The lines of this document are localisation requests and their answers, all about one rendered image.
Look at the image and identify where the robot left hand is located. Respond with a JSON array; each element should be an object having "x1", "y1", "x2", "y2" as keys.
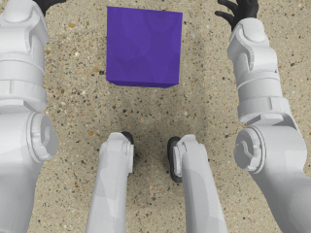
[{"x1": 32, "y1": 0, "x2": 67, "y2": 17}]

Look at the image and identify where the carton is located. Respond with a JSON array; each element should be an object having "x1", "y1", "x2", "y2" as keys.
[{"x1": 106, "y1": 6, "x2": 183, "y2": 88}]

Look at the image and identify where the robot right hand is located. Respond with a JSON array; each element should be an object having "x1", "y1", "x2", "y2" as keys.
[{"x1": 214, "y1": 0, "x2": 259, "y2": 32}]

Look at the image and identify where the robot foot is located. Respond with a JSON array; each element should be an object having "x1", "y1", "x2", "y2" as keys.
[
  {"x1": 167, "y1": 136, "x2": 183, "y2": 183},
  {"x1": 121, "y1": 131, "x2": 134, "y2": 177}
]

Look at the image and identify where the robot left upper arm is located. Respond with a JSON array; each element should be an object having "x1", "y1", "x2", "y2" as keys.
[{"x1": 0, "y1": 111, "x2": 58, "y2": 233}]

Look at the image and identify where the robot left forearm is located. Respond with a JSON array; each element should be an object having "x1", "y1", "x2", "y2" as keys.
[{"x1": 0, "y1": 0, "x2": 49, "y2": 114}]

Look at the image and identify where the robot right upper arm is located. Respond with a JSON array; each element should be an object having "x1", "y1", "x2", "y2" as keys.
[{"x1": 233, "y1": 125, "x2": 311, "y2": 233}]

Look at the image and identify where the robot right forearm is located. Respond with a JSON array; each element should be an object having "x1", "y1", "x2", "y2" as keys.
[{"x1": 226, "y1": 17, "x2": 307, "y2": 161}]

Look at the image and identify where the robot right foot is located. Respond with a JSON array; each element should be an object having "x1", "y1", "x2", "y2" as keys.
[{"x1": 167, "y1": 136, "x2": 183, "y2": 183}]

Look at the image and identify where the robot left foot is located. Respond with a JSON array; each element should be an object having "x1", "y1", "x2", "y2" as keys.
[{"x1": 121, "y1": 131, "x2": 134, "y2": 177}]

